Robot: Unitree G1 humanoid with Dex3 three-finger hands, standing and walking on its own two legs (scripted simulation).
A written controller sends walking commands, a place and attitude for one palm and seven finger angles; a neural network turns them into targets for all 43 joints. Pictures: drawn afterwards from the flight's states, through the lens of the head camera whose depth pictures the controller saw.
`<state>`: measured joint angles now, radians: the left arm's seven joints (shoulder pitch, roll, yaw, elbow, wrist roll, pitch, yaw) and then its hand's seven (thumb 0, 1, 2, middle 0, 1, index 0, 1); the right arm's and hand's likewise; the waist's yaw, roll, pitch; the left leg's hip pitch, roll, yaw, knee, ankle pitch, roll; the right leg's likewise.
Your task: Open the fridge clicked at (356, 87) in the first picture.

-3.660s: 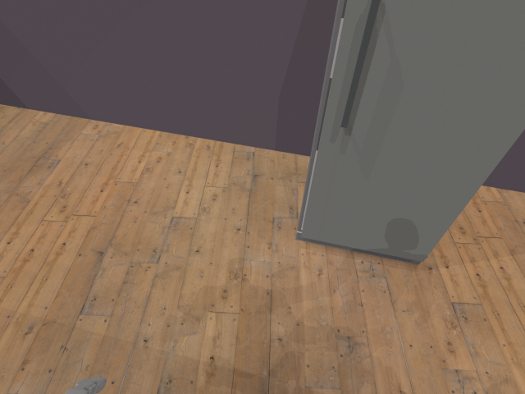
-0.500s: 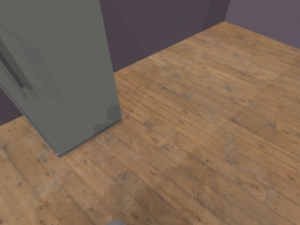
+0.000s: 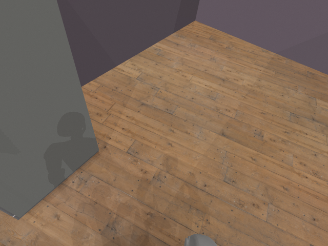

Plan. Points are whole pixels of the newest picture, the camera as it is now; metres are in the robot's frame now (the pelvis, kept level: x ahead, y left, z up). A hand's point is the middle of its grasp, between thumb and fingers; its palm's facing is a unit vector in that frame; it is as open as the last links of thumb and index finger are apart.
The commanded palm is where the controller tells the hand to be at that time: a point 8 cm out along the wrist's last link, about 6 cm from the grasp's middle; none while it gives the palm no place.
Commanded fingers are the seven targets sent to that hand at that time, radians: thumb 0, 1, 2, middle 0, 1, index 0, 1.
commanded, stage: walk to a spot facing it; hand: left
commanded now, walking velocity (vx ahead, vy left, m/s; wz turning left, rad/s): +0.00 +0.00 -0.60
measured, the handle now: out of the picture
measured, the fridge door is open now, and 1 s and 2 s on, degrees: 0 0 0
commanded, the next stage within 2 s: turn to face it in 0.12 s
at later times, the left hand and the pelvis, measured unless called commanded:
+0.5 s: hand (127, 211) +0.24 +0.12 -0.17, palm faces -0.12 -0.98 -0.16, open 7.3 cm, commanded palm none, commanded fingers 0.00 0.90 0.90 -0.20 -0.30 -0.20 -0.30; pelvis +0.09 -0.02 -0.02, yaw -5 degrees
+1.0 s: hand (79, 238) +0.16 +0.23 -0.17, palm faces +0.22 -0.94 -0.25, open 7.3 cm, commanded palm none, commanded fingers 0.00 0.90 0.90 -0.20 -0.30 -0.20 -0.30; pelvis +0.09 +0.00 +0.00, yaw +10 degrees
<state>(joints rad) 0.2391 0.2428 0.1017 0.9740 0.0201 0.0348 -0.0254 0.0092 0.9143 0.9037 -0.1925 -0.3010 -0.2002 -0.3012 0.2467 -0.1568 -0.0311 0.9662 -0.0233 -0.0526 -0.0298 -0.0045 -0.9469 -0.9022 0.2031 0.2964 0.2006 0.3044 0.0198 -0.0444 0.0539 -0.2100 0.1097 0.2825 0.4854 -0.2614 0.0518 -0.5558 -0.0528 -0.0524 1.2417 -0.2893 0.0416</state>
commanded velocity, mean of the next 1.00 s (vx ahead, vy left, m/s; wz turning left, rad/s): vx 0.00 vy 0.00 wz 0.37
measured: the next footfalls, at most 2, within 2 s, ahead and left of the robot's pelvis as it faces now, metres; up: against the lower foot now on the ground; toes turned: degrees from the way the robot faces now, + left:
right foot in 0.30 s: +0.13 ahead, -0.15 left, +0.00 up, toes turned -17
left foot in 0.62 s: +0.16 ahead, +0.09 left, +0.00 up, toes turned +9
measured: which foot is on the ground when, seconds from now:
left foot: down 0.00-0.30, up 0.32-0.60, down 0.62-1.00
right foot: up 0.00-0.28, down 0.30-0.62, up 0.64-1.00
